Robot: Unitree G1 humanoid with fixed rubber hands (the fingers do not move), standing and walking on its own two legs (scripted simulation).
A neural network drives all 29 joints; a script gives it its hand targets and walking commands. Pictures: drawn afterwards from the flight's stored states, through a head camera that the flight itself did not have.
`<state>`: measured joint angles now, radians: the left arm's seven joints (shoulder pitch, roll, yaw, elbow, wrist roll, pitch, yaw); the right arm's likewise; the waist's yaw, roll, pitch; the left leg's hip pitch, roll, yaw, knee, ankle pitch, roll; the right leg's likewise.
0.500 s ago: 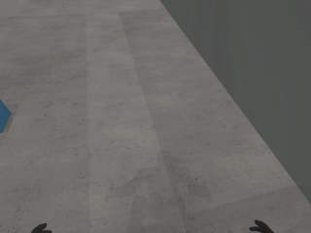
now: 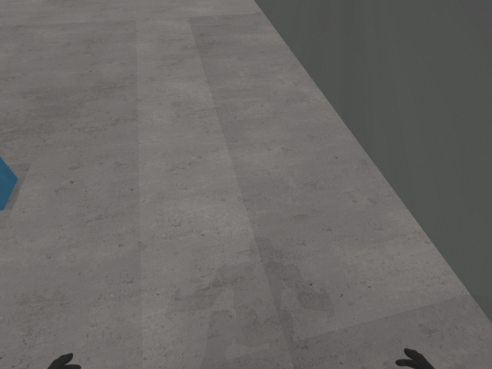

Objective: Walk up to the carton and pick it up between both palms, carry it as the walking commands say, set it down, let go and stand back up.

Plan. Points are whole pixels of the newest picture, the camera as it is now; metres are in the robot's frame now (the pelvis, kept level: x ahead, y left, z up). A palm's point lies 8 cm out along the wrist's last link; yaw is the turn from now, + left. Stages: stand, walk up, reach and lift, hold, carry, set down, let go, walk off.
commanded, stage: walk up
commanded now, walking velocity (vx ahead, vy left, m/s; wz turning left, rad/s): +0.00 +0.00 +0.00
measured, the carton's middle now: out of the picture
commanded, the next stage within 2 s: none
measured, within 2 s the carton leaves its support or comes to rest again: neither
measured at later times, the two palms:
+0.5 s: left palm out of the picture -0.02 +0.32 -0.16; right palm (363, 365) +0.15 -0.21 -0.13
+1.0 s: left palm out of the picture -0.16 +0.30 -0.11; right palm (255, 272) +0.32 -0.03 -0.11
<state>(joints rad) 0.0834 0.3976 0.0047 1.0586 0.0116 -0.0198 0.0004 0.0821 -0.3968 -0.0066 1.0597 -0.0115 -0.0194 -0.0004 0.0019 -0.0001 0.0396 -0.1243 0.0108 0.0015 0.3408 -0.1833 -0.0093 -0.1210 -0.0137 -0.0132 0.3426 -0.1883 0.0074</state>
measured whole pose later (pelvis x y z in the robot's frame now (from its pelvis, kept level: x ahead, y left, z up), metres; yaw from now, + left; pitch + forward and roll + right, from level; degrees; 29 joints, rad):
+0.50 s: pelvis -0.02 +0.03 -0.03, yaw +16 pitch -1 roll +0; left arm 0.16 0.31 0.06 0.89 0.03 0.06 0.02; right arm 0.13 -0.29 -0.04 0.84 0.00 0.04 0.03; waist -0.01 -0.04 0.11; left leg -0.34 0.00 0.06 0.66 -0.31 0.03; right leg -0.34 -0.15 -0.10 0.88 -0.50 0.05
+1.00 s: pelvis +0.04 +0.10 +0.00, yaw +30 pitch +0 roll +2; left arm 0.49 0.28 0.05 0.95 0.02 -0.06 0.01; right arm 0.06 -0.30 -0.05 0.80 -0.02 0.04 0.10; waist 0.07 0.03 0.03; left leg -0.61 0.07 0.00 0.92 -0.13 -0.04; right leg 0.05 -0.15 -0.21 0.29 -0.32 0.08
